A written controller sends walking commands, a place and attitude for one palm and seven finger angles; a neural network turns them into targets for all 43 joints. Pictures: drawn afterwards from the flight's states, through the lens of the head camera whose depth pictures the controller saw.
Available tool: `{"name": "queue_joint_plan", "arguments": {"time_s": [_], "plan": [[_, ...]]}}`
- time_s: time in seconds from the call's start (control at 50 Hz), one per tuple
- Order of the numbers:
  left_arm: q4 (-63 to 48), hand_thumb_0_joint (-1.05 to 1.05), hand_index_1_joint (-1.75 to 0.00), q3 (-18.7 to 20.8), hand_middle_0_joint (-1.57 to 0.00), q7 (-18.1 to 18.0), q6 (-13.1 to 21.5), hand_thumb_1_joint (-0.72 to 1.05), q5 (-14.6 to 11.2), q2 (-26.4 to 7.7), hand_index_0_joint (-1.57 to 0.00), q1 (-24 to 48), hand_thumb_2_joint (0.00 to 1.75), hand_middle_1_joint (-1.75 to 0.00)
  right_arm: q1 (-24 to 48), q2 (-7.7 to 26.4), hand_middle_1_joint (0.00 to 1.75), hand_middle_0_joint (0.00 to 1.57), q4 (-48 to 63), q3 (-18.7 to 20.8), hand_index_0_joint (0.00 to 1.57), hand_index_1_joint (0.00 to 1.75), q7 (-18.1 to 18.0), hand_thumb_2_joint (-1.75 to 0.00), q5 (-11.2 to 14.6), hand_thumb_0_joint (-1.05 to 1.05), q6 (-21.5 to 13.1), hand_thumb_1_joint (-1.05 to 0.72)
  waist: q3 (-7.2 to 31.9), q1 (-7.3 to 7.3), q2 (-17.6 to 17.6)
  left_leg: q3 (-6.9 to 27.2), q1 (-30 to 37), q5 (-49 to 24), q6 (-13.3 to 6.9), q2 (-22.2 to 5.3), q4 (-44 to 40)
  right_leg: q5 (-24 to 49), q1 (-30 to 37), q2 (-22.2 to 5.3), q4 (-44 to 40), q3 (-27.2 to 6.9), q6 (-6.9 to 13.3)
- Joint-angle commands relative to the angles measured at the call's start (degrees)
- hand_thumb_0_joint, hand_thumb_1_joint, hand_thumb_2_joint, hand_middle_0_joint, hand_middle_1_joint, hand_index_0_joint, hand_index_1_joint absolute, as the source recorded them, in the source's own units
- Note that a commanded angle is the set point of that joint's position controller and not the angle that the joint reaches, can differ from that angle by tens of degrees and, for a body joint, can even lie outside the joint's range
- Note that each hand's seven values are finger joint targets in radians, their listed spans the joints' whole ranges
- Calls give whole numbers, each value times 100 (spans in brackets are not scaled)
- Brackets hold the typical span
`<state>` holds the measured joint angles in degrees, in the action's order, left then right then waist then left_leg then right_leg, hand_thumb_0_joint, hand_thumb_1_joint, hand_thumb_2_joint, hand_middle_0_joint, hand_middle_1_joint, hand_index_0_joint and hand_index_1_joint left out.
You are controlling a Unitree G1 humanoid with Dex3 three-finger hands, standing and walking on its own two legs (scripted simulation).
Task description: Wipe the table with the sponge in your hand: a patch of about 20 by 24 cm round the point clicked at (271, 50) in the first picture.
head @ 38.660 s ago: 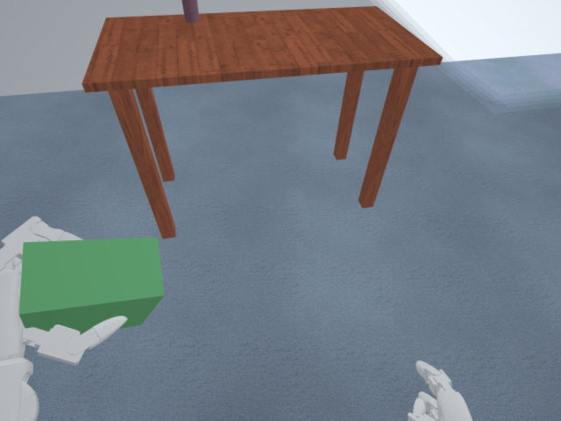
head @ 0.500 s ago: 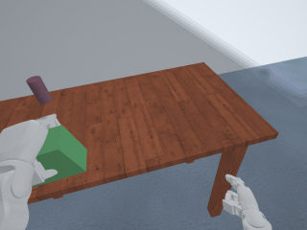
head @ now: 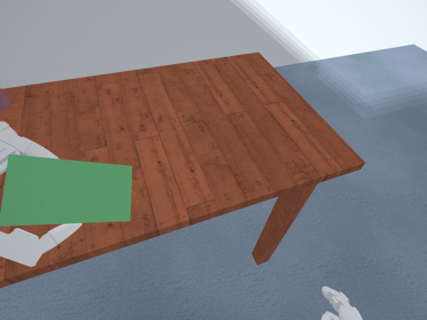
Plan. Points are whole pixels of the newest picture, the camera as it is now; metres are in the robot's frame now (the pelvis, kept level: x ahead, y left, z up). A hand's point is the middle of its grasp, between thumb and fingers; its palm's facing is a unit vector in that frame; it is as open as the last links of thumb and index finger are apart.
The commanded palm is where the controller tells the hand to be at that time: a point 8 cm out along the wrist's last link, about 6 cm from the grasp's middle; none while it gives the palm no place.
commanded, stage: step back with the hand held close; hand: left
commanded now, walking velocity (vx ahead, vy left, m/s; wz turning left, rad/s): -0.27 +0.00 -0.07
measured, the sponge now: (80, 197) +0.23 +0.19 +0.19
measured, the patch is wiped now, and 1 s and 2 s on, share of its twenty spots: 1.00 1.00 1.00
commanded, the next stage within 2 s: stop stepping back and stand still in 0.94 s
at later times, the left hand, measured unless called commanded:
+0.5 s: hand out of the picture +0.14 +0.27 +0.23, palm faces +0.51 -0.76 -0.41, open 10.1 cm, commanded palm +0.10 +0.30 +0.24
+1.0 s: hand out of the picture +0.06 +0.27 +0.22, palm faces +0.38 -0.82 -0.43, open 10.1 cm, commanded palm -0.01 +0.30 +0.24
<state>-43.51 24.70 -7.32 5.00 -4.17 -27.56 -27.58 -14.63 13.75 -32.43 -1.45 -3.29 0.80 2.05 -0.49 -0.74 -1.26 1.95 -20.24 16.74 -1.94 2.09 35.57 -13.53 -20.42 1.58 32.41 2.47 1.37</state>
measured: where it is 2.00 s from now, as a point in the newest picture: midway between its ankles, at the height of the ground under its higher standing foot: outside the picture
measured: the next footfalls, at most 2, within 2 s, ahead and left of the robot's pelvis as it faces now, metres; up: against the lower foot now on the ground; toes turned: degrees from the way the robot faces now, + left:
right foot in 0.64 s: -0.07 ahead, -0.13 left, +0.00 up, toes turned +0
left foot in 0.84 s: -0.08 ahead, +0.12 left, +0.00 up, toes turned -1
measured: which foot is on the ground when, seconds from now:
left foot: down 0.00-0.68, up 0.70-0.82, down 0.84-1.00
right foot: down 0.00-0.40, up 0.42-0.62, down 0.64-0.86, up 0.88-1.00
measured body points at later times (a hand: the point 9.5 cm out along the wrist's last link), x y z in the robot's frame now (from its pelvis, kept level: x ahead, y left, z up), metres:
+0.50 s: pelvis -0.06 +0.02 -0.01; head -0.06 +0.04 +0.44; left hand +0.11 +0.31 +0.25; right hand +0.12 -0.22 -0.07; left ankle +0.02 +0.10 -0.73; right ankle -0.04 -0.11 -0.70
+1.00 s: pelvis -0.19 +0.03 +0.00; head -0.14 +0.05 +0.45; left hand +0.03 +0.31 +0.24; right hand -0.03 -0.23 -0.07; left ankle -0.12 +0.12 -0.73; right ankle -0.17 -0.11 -0.68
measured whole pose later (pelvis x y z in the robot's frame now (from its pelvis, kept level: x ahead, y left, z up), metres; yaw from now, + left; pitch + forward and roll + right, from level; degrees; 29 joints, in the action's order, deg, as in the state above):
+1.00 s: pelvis -0.19 +0.03 +0.00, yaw -4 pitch +2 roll -2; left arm -37.7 28.9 -8.3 9.7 -4.1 -26.8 -24.6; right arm -10.4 11.0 -34.0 1.5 -2.0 1.0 -3.3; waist -2.6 -0.3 -1.9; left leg -2.1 -23.5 10.5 -1.6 -2.1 31.9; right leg -28.1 -30.2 3.1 53.4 -2.3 -1.9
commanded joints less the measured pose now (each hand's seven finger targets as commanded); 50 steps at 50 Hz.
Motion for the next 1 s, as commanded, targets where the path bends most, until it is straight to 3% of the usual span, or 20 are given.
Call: {"name": "queue_joint_plan", "arguments": {"time_s": [0.0, 0.08, 0.14, 0.2, 0.24, 0.32, 0.4, 0.48, 0.58, 0.64, 0.68, 0.72, 0.74, 0.8, 0.82, 0.84, 0.86, 0.88, 0.94, 0.98], "plan": [[-310, 0, -160, 916, -120, -146, 412, 10, -67, -841, -120, 406, 130, -160, 652, 735, 30, 20, 853, 354, 20, 30, 10, -90, 28, 0, -389, -90, 1202, 80, 771, 1234, 206, -2275, -157, -1235, -823, 266, 574, -412, 44, -499, -35], [198, 0, -160, 677, -120, -77, 384, 10, -65, -628, -120, 479, 130, -160, 674, 765, 30, 20, 817, 368, 20, 30, 14, -90, 77, 0, -428, -90, 958, 66, 470, 1195, -19, -1781, -159, -1242, -803, 373, 523, -470, -136, -593, -28], [-35, 0, -160, 506, -120, -81, 447, 10, -43, -601, -120, 527, 130, -160, 792, 700, 30, 20, 860, 324, 20, 30, 10, -90, 97, 0, -400, -90, 970, 18, 20, 946, -411, -773, -77, -999, -398, 1429, 658, -967, -327, -990, 164], [-521, 0, -160, 512, -120, -130, 549, 10, -62, -743, -120, 531, 130, -160, 796, 603, 30, 20, 820, 303, 20, 30, 32, -90, 81, 0, -409, -90, 861, -67, -419, 604, -363, 536, 16, -634, 266, 958, 78, -1555, -925, -1619, 421], [-998, 0, -160, 685, -120, -201, 659, 10, -49, -932, -120, 540, 130, -160, 787, 541, 30, 20, 769, 288, 20, 30, 26, -90, 55, 0, -419, -90, 1017, -86, -148, 550, -230, 577, 32, -616, 347, 685, 5, -1691, -946, -1600, 510], [-1245, 0, -160, 1143, -120, -309, 767, 10, -8, -1207, -120, 266, 130, -160, 911, 656, 30, 20, 882, 320, 20, 30, -31, -90, 17, 0, -475, -90, 855, -5, 884, 1015, -541, 935, -120, -956, -634, -115, -149, -1051, -379, -1085, 254], [-685, 0, -160, 996, -120, -298, 765, 10, 181, -762, -120, 829, 130, -160, 731, 730, 30, 20, 927, 385, 20, 30, -37, -90, -38, 0, -634, -90, 748, 19, 2002, 1769, -2063, 2254, -521, -1728, -2277, -863, 966, 53, 1881, -306, -210], [153, 0, -160, 546, -120, -213, 620, 10, 103, -419, -120, 1237, 130, -160, 485, 624, 30, 20, 716, 417, 20, 30, 18, -90, 33, 0, -803, -90, 766, 33, 846, 1488, 16, 96, -428, -1726, -1656, -1439, -508, 19, 1417, -403, -228], [33, 0, -160, -170, -120, -29, 626, 10, 94, -62, -120, 1657, 130, -160, 826, 633, 30, 20, 730, 253, 20, 30, 42, -90, 32, 0, -885, -90, 866, 118, 1043, 1186, 599, -1235, -231, -1522, -1197, -218, 92, -95, -661, -543, -163], [-501, 0, -160, 23, -120, -11, 786, 10, 98, -432, -120, 1715, 130, -160, 1031, 495, 30, 20, 814, 233, 20, 30, 48, -90, 61, 0, -774, -90, 1009, 65, 29, 557, 56, -561, 48, -933, -129, 1974, 493, -969, -1027, -1203, 233], [-909, 0, -160, 308, -120, -49, 896, 10, 31, -726, -120, 1396, 130, -160, 928, 486, 30, 20, 828, 414, 20, 30, 22, -90, 178, 0, -701, -90, 1102, -15, -885, 62, 390, 140, 289, -470, 1177, 1762, -201, -1712, -1171, -1446, 620], [-1133, 0, -160, 944, -120, -93, 970, 10, -12, -1170, -120, 582, 130, -160, 1029, 407, 30, 20, 931, 401, 20, 30, 29, -90, 130, 0, -622, -90, 1249, 94, -607, 73, 37, 581, 352, -353, 2135, 2300, -181, -2068, -1188, -1554, 902], [-1129, 0, -160, 869, -120, -66, 943, 10, -61, -977, -120, 356, 130, -160, 1072, 205, 30, 20, 972, 309, 20, 30, 51, -90, 117, 0, -571, -90, 1043, 36, -412, 160, -304, 678, 336, -443, 1930, 2882, 21, -2090, -954, -1486, 866], [-796, 0, -160, 928, -120, -124, 897, 10, -112, -838, -120, 200, 130, -160, 990, 302, 30, 20, 917, 311, 20, 30, 9, -90, 85, 0, -474, -90, 887, -106, 228, 205, -195, -799, 263, -708, -417, 3089, 262, -1518, 93, -1023, 319], [-811, 0, -160, 953, -120, -138, 876, 10, -108, -814, -120, 235, 130, -160, 1075, 524, 30, 20, 950, 428, 20, 30, -45, -90, 92, 0, -488, -90, 916, -20, 982, 926, 118, -2378, 32, -1285, -1117, 1960, 3, -834, 700, -597, -30], [-821, 0, -160, 964, -120, -153, 905, 10, -95, -779, -120, 328, 130, -160, 885, 528, 30, 20, 903, 485, 20, 30, -16, -90, 38, 0, -543, -90, 1194, -6, 1737, 1495, 797, -4005, -224, -1940, -1308, -349, -593, -186, 1371, -362, -248], [-661, 0, -160, 934, -120, -135, 916, 10, -119, -739, -120, 505, 130, -160, 699, 546, 30, 20, 774, 545, 20, 30, 36, -90, 31, 0, -643, -90, 1292, -34, 1682, 1428, 1219, -4616, -415, -2232, -1296, -1626, -1058, 52, 2161, -583, -213], [-398, 0, -160, 996, -120, -156, 905, 10, -39, -793, -120, 422, 130, -160, 522, 527, 30, 20, 704, 564, 20, 30, 49, -90, -14, 0, -739, -90, 1555, 11, 1491, 1446, 1747, -5157, -532, -2217, -1024, -1906, -1441, 59, 2414, -605, -259], [-666, 0, -160, 724, -120, -156, 834, 10, -43, -529, -120, 518, 130, -160, 385, 598, 30, 20, 574, 606, 20, 30, 141, -90, 65, 0, -939, -90, 1775, -65, 1252, 922, 2212, -5272, -431, -1980, -926, -1647, -1400, 96, 2479, -655, -341], [-906, 0, -160, 413, -120, -146, 731, 10, 11, -332, -120, 661, 130, -160, 521, 600, 30, 20, 621, 585, 20, 30, 211, -90, 128, 0, -1014, -90, 1495, -1, 1281, 718, 1687, -4235, -387, -1870, -1148, -1164, -1059, -12, 2190, -544, -352]]}}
